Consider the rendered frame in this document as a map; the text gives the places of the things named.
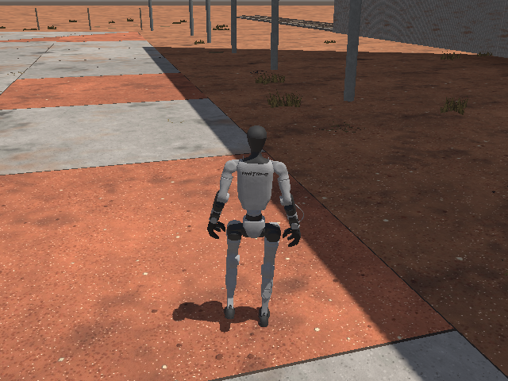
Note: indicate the right robot thigh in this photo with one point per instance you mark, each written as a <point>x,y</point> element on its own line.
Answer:
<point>271,243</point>

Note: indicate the left robot hand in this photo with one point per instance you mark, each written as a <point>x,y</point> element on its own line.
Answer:
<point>211,227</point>

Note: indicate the left robot shin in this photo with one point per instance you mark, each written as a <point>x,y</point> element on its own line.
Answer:
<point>230,282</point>

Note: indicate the right robot hand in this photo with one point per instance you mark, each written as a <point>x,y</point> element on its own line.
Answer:
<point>295,234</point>

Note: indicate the robot right upper arm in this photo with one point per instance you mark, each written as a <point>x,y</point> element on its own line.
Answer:
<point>284,182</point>

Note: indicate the left robot forearm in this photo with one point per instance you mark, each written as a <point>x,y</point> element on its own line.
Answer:
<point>216,210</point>

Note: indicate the right robot forearm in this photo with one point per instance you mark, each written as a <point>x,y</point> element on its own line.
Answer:
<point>292,214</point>

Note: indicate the robot left upper arm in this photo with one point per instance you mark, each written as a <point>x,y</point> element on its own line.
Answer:
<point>226,179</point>

